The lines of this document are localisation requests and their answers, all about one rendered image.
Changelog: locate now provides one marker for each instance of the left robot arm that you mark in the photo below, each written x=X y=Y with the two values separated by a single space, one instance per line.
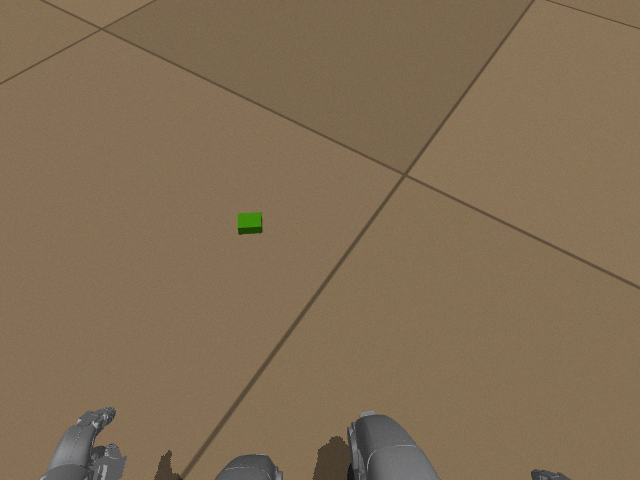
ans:
x=66 y=472

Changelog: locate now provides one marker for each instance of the small box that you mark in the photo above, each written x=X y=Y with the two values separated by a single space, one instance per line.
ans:
x=249 y=223

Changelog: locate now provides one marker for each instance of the left robot hand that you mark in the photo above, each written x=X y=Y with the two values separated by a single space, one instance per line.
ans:
x=76 y=447

